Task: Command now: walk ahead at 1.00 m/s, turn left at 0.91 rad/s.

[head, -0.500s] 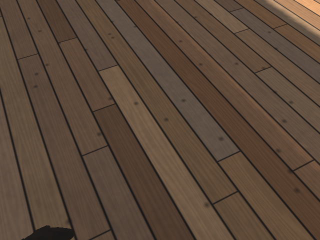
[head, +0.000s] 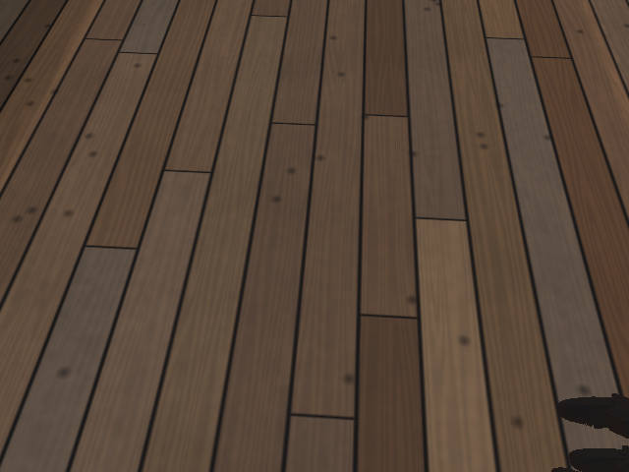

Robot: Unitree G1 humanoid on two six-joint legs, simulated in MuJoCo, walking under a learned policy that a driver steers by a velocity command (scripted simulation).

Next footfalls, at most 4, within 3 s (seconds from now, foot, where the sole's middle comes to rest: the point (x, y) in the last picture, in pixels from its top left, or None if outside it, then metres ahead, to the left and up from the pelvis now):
0.08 left None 0.27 0.04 -0.75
0.50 right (359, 356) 0.72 -0.01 -0.75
0.90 left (223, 270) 0.93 0.33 -0.75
1.30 right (300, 150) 1.38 0.18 -0.75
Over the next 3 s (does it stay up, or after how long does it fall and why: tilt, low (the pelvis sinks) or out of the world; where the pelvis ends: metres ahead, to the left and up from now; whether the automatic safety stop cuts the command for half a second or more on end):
stays up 1.62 0.27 -0.01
